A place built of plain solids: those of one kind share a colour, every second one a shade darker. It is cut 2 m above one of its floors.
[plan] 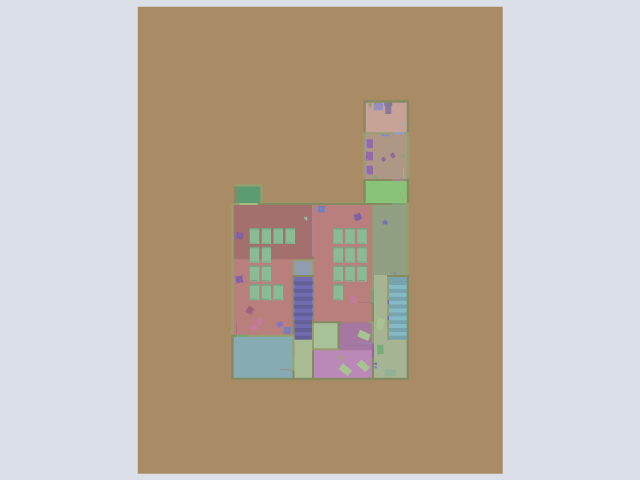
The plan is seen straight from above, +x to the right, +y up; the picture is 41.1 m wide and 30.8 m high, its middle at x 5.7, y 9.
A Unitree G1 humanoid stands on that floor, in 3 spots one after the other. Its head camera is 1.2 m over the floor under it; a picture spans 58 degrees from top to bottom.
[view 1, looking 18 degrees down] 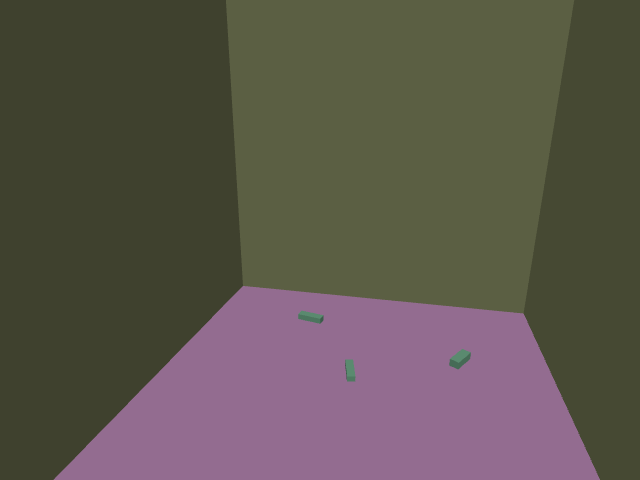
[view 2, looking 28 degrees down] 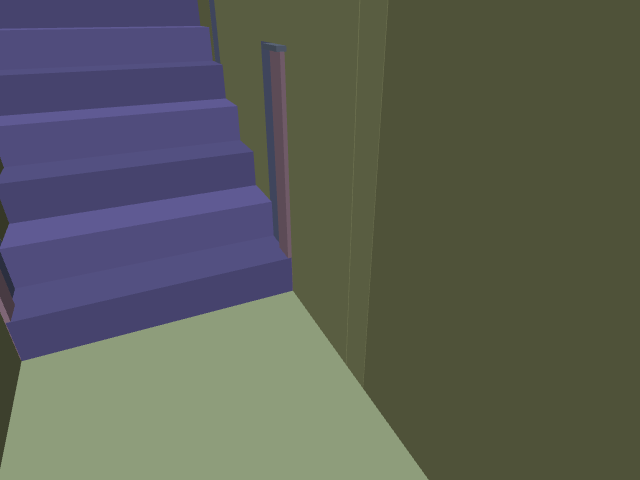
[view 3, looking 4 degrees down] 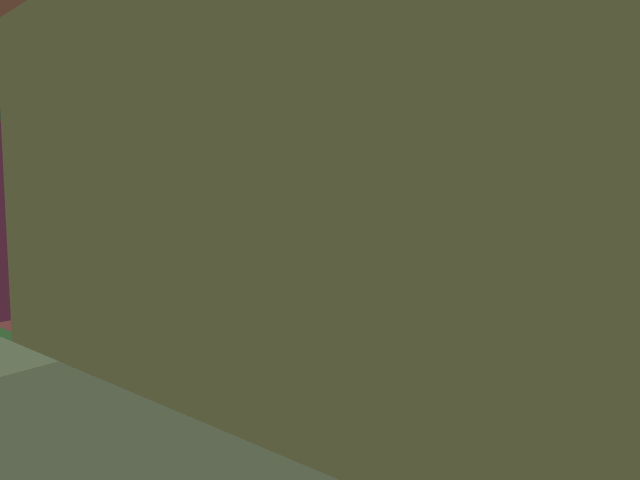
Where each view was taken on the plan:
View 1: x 7.83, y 1.27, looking -167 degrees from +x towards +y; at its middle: wall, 2.70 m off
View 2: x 4.58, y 0.97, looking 65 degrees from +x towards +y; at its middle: wall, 1.65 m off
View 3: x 10.72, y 10.38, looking -145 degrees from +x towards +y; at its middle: wall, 1.92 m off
